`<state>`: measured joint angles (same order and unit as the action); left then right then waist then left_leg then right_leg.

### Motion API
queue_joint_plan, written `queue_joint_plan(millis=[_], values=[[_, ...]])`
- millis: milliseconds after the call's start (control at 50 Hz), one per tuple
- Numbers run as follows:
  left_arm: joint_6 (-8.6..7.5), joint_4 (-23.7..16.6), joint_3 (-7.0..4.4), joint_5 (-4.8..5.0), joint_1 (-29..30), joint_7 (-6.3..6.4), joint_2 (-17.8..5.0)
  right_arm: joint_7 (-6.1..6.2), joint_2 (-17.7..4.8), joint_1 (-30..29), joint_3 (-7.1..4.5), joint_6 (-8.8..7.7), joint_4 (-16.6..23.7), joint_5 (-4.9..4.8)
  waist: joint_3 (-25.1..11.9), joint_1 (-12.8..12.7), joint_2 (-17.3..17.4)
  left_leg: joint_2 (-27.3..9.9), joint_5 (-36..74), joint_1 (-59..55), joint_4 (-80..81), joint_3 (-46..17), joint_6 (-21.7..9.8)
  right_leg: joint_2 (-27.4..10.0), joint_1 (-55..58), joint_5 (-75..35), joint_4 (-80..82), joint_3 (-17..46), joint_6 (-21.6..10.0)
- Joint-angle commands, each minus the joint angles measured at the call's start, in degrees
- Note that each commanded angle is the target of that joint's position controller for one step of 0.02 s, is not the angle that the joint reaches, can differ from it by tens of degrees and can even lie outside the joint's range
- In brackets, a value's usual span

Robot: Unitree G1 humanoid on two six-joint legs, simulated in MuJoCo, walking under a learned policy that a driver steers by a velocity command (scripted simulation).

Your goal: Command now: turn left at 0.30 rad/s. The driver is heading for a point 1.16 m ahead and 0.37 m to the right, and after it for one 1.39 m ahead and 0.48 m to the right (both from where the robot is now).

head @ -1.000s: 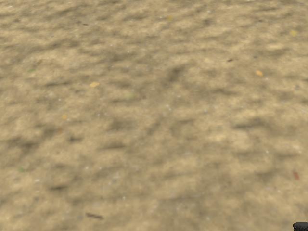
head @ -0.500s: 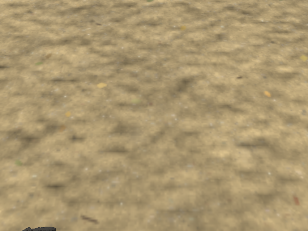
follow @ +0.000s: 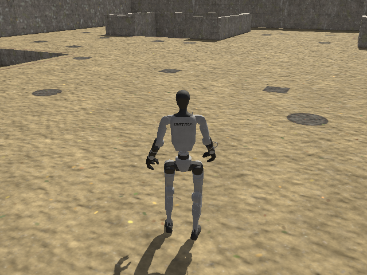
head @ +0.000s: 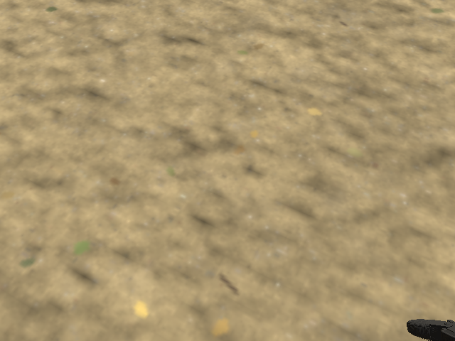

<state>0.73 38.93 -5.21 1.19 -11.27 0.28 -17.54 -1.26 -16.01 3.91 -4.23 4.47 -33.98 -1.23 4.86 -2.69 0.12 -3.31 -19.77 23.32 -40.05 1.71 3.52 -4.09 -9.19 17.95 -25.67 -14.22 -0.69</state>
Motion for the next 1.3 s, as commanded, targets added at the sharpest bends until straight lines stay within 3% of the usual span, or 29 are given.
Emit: queue_joint_plan(millis=[20,40,60,80,100,140,200,340,360,420,580,640,660,680,700,720,780,840,960,1040,1100,1140,1160,1180,1200,1220,1240,1260,1300], values=[[-1.28,-1.5,-1.62,1.72,0.6,-0.46,-8.0,0.34,-6.2,4.7,-2.15,-0.58,2.5,0.60,-10.7,4.6,-5.5,3.4,14.5,-14.5,21.1,0.3,-5.0,-10.9,3.4,-36.4,-5.0,8.3,-6.6],[-1.97,-1.4,0.36,-0.61,-0.6,-0.63,-3.9,1.28,-9.3,8.6,-2.46,-0.98,1.9,1.43,-16.1,4.9,1.7,-4.4,36.9,-30.7,19.7,-8.8,-7.1,-7.4,-6.9,-22.1,-11.2,6.2,-1.7],[-2.43,-2.1,2.78,-3.43,-2.6,-1.32,1.1,2.12,-9.4,6.2,-0.96,-2.07,2.5,3.45,-19.6,2.6,13.3,-19.3,59.8,-37.3,14.6,-21.4,-17.5,-2.7,-17.9,17.0,-19.3,8.0,3.6],[-1.67,0.2,1.68,-2.42,-3.3,-1.50,-2.4,2.27,-4.6,5.7,0.39,-2.82,2.1,3.54,-21.4,3.9,7.0,-21.0,66.0,-33.8,12.1,-17.1,-22.7,-2.5,-18.1,25.4,-26.6,14.4,6.0],[-1.27,-1.4,0.92,-0.10,-2.3,-1.35,-5.3,1.85,-6.5,5.4,-0.35,-3.25,-0.2,3.48,-20.4,4.0,9.4,-19.8,49.9,-28.2,15.4,-15.2,-23.5,-2.1,-18.0,23.0,-28.6,16.0,6.1],[-0.08,-1.0,-0.99,0.25,0.1,0.09,-10.4,1.95,-11.2,4.4,-2.57,-3.92,-1.8,1.45,-11.9,5.7,9.3,-15.3,22.3,-24.4,22.0,-12.8,-19.1,-0.8,-25.1,16.5,-36.0,13.8,5.9],[0.72,-0.7,-1.46,1.05,-0.8,0.30,-8.9,2.65,-8.3,5.5,-1.80,-5.94,-3.7,0.72,-4.7,5.3,10.3,-15.1,-17.1,-19.8,33.2,-13.4,-14.2,-2.4,-31.5,3.4,-40.8,15.6,4.3],[-1.28,-1.9,-1.15,1.16,-1.2,-0.08,-3.7,2.97,-5.9,8.7,-1.98,-9.88,-6.6,2.12,-1.7,3.9,5.7,-16.0,-9.8,-25.2,36.1,-2.3,-11.3,-5.6,-41.8,-9.3,-41.6,17.6,3.5],[0.79,-1.4,-0.88,-5.34,0.9,-2.93,-3.4,1.90,-7.0,12.5,-1.69,-9.29,-8.5,4.49,-0.1,4.2,0.2,-16.2,-10.4,-21.7,36.6,0.6,-10.8,-3.1,-40.4,-8.8,-41.7,14.4,3.1],[2.00,-2.6,-0.69,-3.16,2.5,-5.60,-2.6,1.56,-7.6,12.8,-1.95,-9.62,-9.0,4.23,1.9,3.1,5.8,-17.0,-10.9,-20.8,36.6,4.3,-9.9,-4.3,-42.4,-12.6,-39.6,14.8,1.4],[1.54,-5.2,0.99,-2.63,11.6,-6.11,-2.5,2.01,-9.6,17.0,-2.50,-8.96,-12.1,4.50,6.5,4.1,4.9,-17.6,3.0,-31.1,35.5,16.6,-8.4,-4.5,-38.4,-4.7,-24.2,6.7,-7.2],[0.98,-2.1,-0.15,-1.10,-0.8,-3.81,-4.9,1.36,-14.0,15.9,-3.12,-7.28,-12.4,3.40,-3.6,-3.2,5.0,-16.5,56.3,-30.7,11.8,20.8,-8.1,6.1,-15.8,5.4,-22.1,-0.4,-11.6],[0.04,1.4,-1.49,-0.92,-12.5,-2.89,-6.8,0.68,-15.3,14.0,-3.20,-6.60,-11.4,2.10,-10.0,-9.5,2.8,-16.0,61.1,-23.0,-5.8,20.4,-7.6,9.8,1.0,2.5,-17.3,0.8,-12.9],[-0.16,5.3,-3.49,-1.75,-21.4,-1.83,-11.9,0.02,-11.1,13.4,-1.73,-6.80,-10.2,2.76,-12.5,-11.5,-4.2,-11.9,37.1,-6.9,-26.3,18.1,-5.3,7.5,16.2,10.7,-11.5,12.3,-13.3],[0.63,4.1,-4.97,-1.32,-14.9,-1.49,-20.3,-0.70,-3.0,12.1,0.09,-8.30,-3.4,2.67,-13.8,-3.8,-22.5,2.0,-8.8,18.7,-45.0,9.9,-0.8,-4.9,24.8,31.0,6.8,49.3,-19.7],[0.36,1.7,-4.75,-1.57,-14.1,-2.02,-19.2,-0.44,-6.5,4.4,0.26,-9.26,-0.3,4.09,-14.6,-5.5,-9.6,1.7,-5.7,25.2,-48.7,-2.9,-0.5,-9.1,25.1,26.2,13.3,60.0,-19.2],[-1.63,3.4,-2.82,-2.36,-11.4,-0.78,-13.0,0.40,-6.0,6.5,1.13,-10.17,-2.1,4.54,-5.4,0.7,1.0,-5.1,2.5,19.6,-38.7,-4.7,-2.2,-6.0,7.7,8.4,10.5,45.0,-16.1],[-4.30,3.0,-0.06,-1.89,-7.5,-0.65,-6.2,-0.55,-4.9,11.8,1.85,-7.16,-5.7,4.81,-4.0,4.6,-0.2,-7.5,7.4,12.7,-31.2,-3.7,-2.1,-1.8,-2.2,3.7,14.1,34.4,-14.2],[-7.15,6.9,1.12,-1.42,-16.2,-1.51,-5.1,-1.86,-3.2,-2.6,2.96,-6.72,-3.4,2.24,2.9,-1.1,-0.6,-3.7,22.4,20.7,-11.6,3.8,-5.5,1.5,5.8,-31.2,20.5,17.7,-6.0],[-8.14,8.6,2.11,-2.28,-15.0,-0.29,-5.9,-2.68,-2.9,-3.6,3.47,-7.66,-4.0,1.14,1.7,0.6,-2.6,3.7,29.4,11.5,2.3,6.9,-9.3,-0.8,10.9,-56.1,23.9,9.0,-2.2],[-7.46,8.0,1.10,-3.55,-10.7,1.81,-9.7,-2.02,-7.2,7.9,2.22,-6.91,-8.5,1.21,-7.0,7.7,-7.4,9.9,26.5,-1.0,2.3,9.4,-10.8,-4.1,19.5,-87.4,11.9,5.9,0.9],[-5.43,6.5,0.21,-4.98,-5.0,2.91,-11.6,-1.18,-11.8,28.6,0.03,-6.20,-14.9,1.18,-13.5,18.1,-7.7,11.7,19.5,-17.5,2.1,7.8,-13.5,-5.1,16.8,-95.1,-15.8,5.6,1.3],[-4.71,5.5,-0.38,-4.43,1.8,2.98,-12.9,-0.57,-13.2,41.8,-1.43,-6.01,-18.3,0.99,-13.6,26.7,-4.5,7.7,17.9,-27.0,9.3,1.6,-18.4,-0.3,7.7,-80.8,-45.2,4.1,1.1],[-6.63,2.8,2.39,-5.18,8.4,1.24,-2.4,-0.22,-10.9,39.8,-1.19,-4.77,-21.3,0.50,-6.1,20.9,14.4,4.0,22.5,-34.0,4.0,-7.1,-18.5,12.9,-18.9,-2.6,-69.9,7.5,0.1],[-7.59,-2.3,4.42,-1.90,-5.5,0.06,2.9,0.05,-14.9,26.7,-1.66,-5.31,-16.7,2.25,-16.0,5.1,22.3,-7.7,12.0,-45.2,14.0,-43.2,-32.8,13.7,-39.0,10.0,-81.0,20.5,3.0],[-8.80,-1.2,5.03,-3.44,-5.1,-0.23,-2.2,0.15,-11.4,22.1,-1.73,-5.53,-13.5,2.41,-16.6,7.1,6.7,-11.2,-8.0,-42.0,25.9,-52.8,-32.5,9.2,-39.9,4.4,-75.1,24.7,0.4],[-9.34,-1.1,4.71,-3.91,-1.7,-0.87,-5.1,0.54,-7.3,20.7,-0.91,-5.68,-14.0,2.45,-8.4,4.6,-4.6,-9.7,-15.4,-29.3,29.9,-49.1,-28.8,5.9,-37.0,-0.7,-66.7,24.4,-0.8],[-8.90,-1.9,4.84,-4.97,1.5,-0.77,-4.9,0.44,-6.1,19.6,-0.47,-6.25,-14.8,2.42,-3.6,2.5,-9.4,-6.8,-11.2,-19.7,30.7,-43.5,-25.5,3.7,-33.6,-1.0,-59.8,23.1,-0.6],[-6.08,-2.5,5.97,-6.58,2.1,-0.95,-3.2,1.14,-7.1,19.7,-0.07,-7.98,-15.6,1.96,1.3,-0.2,-8.6,-1.7,-3.5,-7.0,31.3,-34.5,-23.6,0.8,-28.8,-0.6,-52.1,21.4,1.6]])
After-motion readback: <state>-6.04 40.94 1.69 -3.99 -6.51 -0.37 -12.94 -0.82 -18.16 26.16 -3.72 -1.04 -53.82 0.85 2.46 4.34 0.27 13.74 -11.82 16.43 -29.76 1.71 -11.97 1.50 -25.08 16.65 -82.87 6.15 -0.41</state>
